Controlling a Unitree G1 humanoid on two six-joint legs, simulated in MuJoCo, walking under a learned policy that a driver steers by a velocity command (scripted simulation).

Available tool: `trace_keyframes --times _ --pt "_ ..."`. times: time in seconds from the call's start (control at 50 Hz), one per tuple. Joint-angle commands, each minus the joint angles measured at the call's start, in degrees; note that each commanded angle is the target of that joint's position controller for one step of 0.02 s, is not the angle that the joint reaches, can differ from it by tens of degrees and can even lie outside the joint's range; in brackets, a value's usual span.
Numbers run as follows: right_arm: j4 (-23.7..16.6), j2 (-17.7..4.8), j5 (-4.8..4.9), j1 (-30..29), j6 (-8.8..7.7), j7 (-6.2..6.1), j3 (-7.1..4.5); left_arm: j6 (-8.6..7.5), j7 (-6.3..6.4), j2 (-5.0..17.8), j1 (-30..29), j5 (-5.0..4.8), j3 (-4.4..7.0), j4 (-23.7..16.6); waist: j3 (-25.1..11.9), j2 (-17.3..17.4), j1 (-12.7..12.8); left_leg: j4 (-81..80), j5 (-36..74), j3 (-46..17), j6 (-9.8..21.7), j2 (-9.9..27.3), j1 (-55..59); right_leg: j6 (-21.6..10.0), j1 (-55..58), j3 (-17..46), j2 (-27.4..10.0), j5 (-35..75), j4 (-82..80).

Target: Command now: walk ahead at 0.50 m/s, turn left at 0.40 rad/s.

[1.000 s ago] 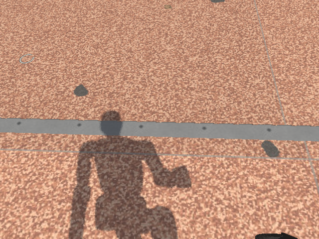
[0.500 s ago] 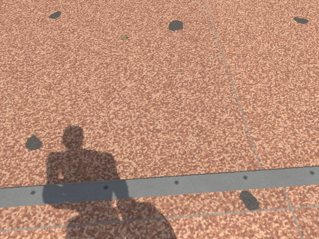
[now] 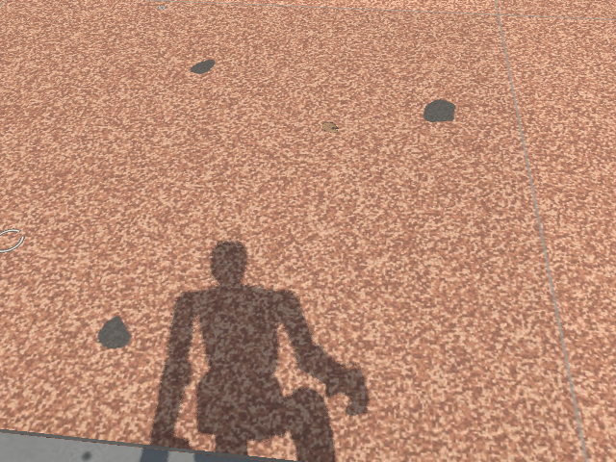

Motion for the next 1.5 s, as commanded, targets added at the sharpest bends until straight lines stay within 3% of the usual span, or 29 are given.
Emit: trace_keyframes --times 0.02,0.12,0.2,0.22,0.24,0.26,0.32,0.38,0.48,0.6,0.74,0.84,0.9,0.96,0.98,1.0,1.02,1.04,1.08,1.14,1.18,1.26,1.32,1.38,1.4,1.42,1.44,1.46,1.5 --pt "-4.8 -0.6 -0.02 -6.2 -0.49 0.43 0.72 -0.71 0.71 6.0 2.1 -0.24 0.62 -2.0 5.1 -5.3 0.3 -7.0 4.0 4.4 0.6 -0.8 0.7 -2.5 -3.9 4.0 -16.2 24.8 -4.9" --pt "-7.5 -1.4 -0.39 -9.3 -0.62 0.38 0.56 0.49 1.78 7.8 4.6 0.09 0.92 -0.8 4.3 -5.7 0.2 -13.5 -5.0 9.2 4.2 -3.7 4.0 -2.3 5.5 0.1 -18.9 43.0 3.3" --pt "-1.4 -6.3 -1.06 11.4 -1.19 -0.60 -2.30 1.96 1.96 11.2 0.4 -0.08 1.94 -2.8 -7.3 -6.2 -9.3 -20.9 -12.5 7.9 10.2 -9.3 31.6 -0.7 -1.4 -3.4 -18.1 51.1 35.3" --pt "-0.3 -12.0 -1.51 18.2 -1.37 -1.48 -4.15 1.68 1.58 8.9 0.0 -0.33 1.51 -5.0 -13.1 0.9 -11.6 -23.1 -13.9 -9.3 14.4 4.0 44.9 1.2 -14.7 -3.8 -14.6 24.2 55.2" --pt "-1.7 -15.9 -0.18 14.9 -0.65 -1.46 -4.97 1.18 0.27 5.6 -0.5 -1.14 1.15 -9.5 -17.3 11.8 -7.4 -32.6 -13.1 -41.5 23.8 17.1 57.2 4.3 -37.9 3.9 -1.1 -18.2 72.7" --pt "-1.3 -14.4 1.08 14.3 0.06 -1.79 -4.82 0.37 0.00 9.4 -7.9 -0.27 1.78 -11.2 -10.8 2.1 -8.8 -34.7 -12.9 -35.4 22.0 15.2 53.6 3.7 -45.3 11.9 -5.3 -12.8 71.7" --pt "-1.6 -7.8 1.41 7.3 -0.73 -2.24 -3.00 0.35 0.07 8.5 -8.5 0.02 1.95 -11.6 0.0 -5.9 -1.1 -36.7 4.0 -18.9 14.8 8.3 33.2 4.6 -36.8 12.2 -10.5 -4.5 57.5" --pt "-1.9 -8.7 1.80 6.9 -2.71 -2.11 -2.78 3.87 -0.26 6.9 -8.5 1.37 1.86 -12.6 -0.2 -3.0 1.5 -37.6 10.3 -12.5 12.6 2.4 25.5 6.7 -29.5 10.7 -9.8 -2.4 47.0" --pt "-3.0 -11.3 1.10 10.6 -2.51 -1.79 -3.35 4.78 -1.31 6.0 -17.8 1.58 0.94 -16.8 -2.4 1.1 -1.8 -36.1 16.5 -10.8 9.0 -1.2 24.3 7.0 -27.9 7.4 -6.0 13.0 38.3" --pt "-3.1 -10.2 -0.31 17.4 -2.02 -2.95 -2.81 3.43 -2.00 10.4 -20.8 2.34 1.78 -17.2 -0.8 0.8 -4.5 -30.2 19.6 -16.7 11.7 4.4 40.7 4.3 -41.1 11.3 -8.3 10.1 41.6" --pt "0.5 -12.1 -1.84 27.9 -4.45 -5.22 -3.63 2.07 -2.71 13.1 -30.5 -0.14 3.58 -22.2 7.4 0.6 -11.0 -24.0 11.5 -19.4 11.1 9.0 63.0 1.4 -68.0 21.7 -7.4 6.2 32.7" --pt "-0.7 -7.8 -0.41 17.7 -7.29 -4.92 -0.69 2.73 -6.05 5.7 -27.9 -0.38 0.97 -23.2 4.9 -4.1 -8.7 -23.4 -10.4 -7.4 5.7 0.2 25.2 0.5 -23.8 11.5 -5.9 42.4 15.3" --pt "2.1 -9.0 -0.80 21.6 -6.84 -5.43 -0.12 1.89 -3.95 7.3 -23.8 0.85 1.09 -20.2 6.3 -7.8 -8.7 -10.2 -3.1 -5.0 4.5 -1.3 34.9 0.7 -24.7 9.8 -5.6 43.0 5.8" --pt "3.7 -10.6 -0.22 20.7 -5.18 -5.05 -0.23 2.23 -1.91 11.3 5.8 1.96 3.21 -9.1 -7.3 -6.2 4.9 29.9 13.1 0.5 2.7 -4.1 31.4 -0.7 3.9 5.1 -4.6 44.1 2.1" --pt "4.4 -5.8 1.83 27.4 -4.84 -4.73 -0.11 2.27 -2.76 16.7 9.9 3.60 4.29 -6.9 -12.5 -19.0 1.3 62.6 -45.1 5.7 -2.5 -10.5 2.4 -8.5 30.0 15.7 -16.9 71.7 22.8" --pt "1.8 -8.8 4.31 26.9 -5.08 -4.99 0.43 2.71 -3.35 18.0 13.6 1.23 5.22 -9.1 -28.2 -12.6 5.5 72.9 -46.7 -1.6 -3.6 -8.1 -11.5 -17.7 47.5 32.8 -28.0 82.1 33.3" --pt "-1.1 -10.2 3.27 19.6 -5.31 -4.65 0.42 3.30 -2.65 16.7 12.4 0.38 5.18 -10.2 -29.7 -0.6 8.4 69.0 -39.4 -1.2 -4.1 -4.7 -16.8 -19.4 44.0 36.2 -27.8 66.7 24.6" --pt "-4.8 -9.1 1.87 14.6 -4.91 -3.99 1.23 3.80 -0.68 19.4 5.5 0.03 5.89 -11.1 -27.0 -2.8 5.6 63.7 -32.3 -1.2 -3.7 -2.9 -22.7 -22.4 36.4 45.3 -29.3 31.6 15.6" --pt "-6.8 -6.9 -3.16 6.0 -3.43 -2.67 1.78 4.17 0.91 15.0 2.2 -0.95 4.41 -9.7 -12.0 3.8 2.8 58.3 -32.0 -0.3 -3.6 -1.6 -17.9 -20.3 7.2 46.7 -25.5 16.3 6.8" --pt "-10.0 -5.0 -2.45 0.4 -1.70 -2.08 2.36 1.65 -0.58 11.6 -5.3 -0.03 2.46 -10.2 3.9 3.4 -4.3 25.0 -16.8 -2.5 -4.4 3.0 -4.2 -13.6 -26.5 34.8 -16.5 16.8 -1.1" --pt "-10.3 -2.9 -2.43 0.8 -1.97 -1.47 3.09 1.45 -0.85 12.4 -7.4 -0.42 2.64 -10.9 0.1 -2.8 -4.8 7.5 -4.0 1.2 -5.6 0.6 11.2 -10.6 -32.8 24.9 -8.7 28.4 -0.5" --pt "-11.6 -3.5 -0.26 -5.2 -2.39 -1.13 3.03 2.20 -1.56 10.6 -3.5 -2.25 2.75 -11.1 -3.0 -6.3 -0.7 -7.5 7.5 0.9 -5.4 -2.2 15.6 -7.1 -22.1 25.4 -7.8 26.7 2.8" --pt "-14.2 -5.4 -0.37 -11.4 -2.59 -1.00 2.17 3.21 -1.59 10.8 0.6 -0.47 3.07 -11.1 -0.1 -4.9 2.3 -14.6 -0.1 0.2 -5.5 -3.3 13.3 -6.7 -14.7 31.7 -9.5 19.0 6.3" --pt "-13.0 -7.1 -0.55 -4.3 -4.22 -1.35 1.03 3.28 -0.96 12.4 0.6 0.25 3.57 -11.6 -1.7 -4.9 -1.3 -23.9 -10.0 -1.1 -3.6 -5.1 24.8 -5.4 -13.5 34.7 -7.7 15.6 15.1" --pt "-11.7 -10.2 -1.36 3.4 -5.24 -2.03 0.03 2.54 -1.13 10.4 -0.2 -0.13 3.12 -12.7 -7.1 -0.6 -4.6 -24.9 -13.2 -7.8 -0.8 2.2 36.0 -3.7 -17.1 31.0 -4.8 12.1 25.8" --pt "-11.4 -15.7 -2.34 10.8 -5.06 -2.91 -1.34 2.15 -1.04 6.1 4.1 -2.28 2.38 -14.3 -16.1 9.9 -5.2 -26.3 -15.2 -26.6 5.5 18.2 53.0 -1.1 -29.7 21.1 1.9 -6.6 41.8" --pt "-9.8 -15.8 -1.18 12.0 -3.63 -3.00 -2.29 3.00 -0.71 9.9 2.1 -0.76 2.94 -15.5 -17.0 13.0 -5.7 -31.3 -23.5 -41.8 9.9 23.1 54.0 -0.6 -41.2 15.1 2.9 -22.3 50.8" --pt "-10.5 -11.2 -1.09 9.8 -3.03 -2.79 -1.48 3.89 -0.84 12.1 -2.1 0.90 3.40 -15.0 -8.3 3.2 -5.3 -31.8 -28.4 -35.6 8.9 20.1 48.1 -0.3 -45.5 15.1 -1.6 -18.1 55.6" --pt "-10.4 -6.8 -0.94 5.3 -2.93 -2.24 -0.41 4.47 -2.39 9.3 -6.8 1.34 3.04 -16.1 -0.7 1.7 -3.4 -35.6 -18.3 -21.6 5.9 14.5 36.6 0.6 -43.1 14.5 -4.9 -10.1 53.5"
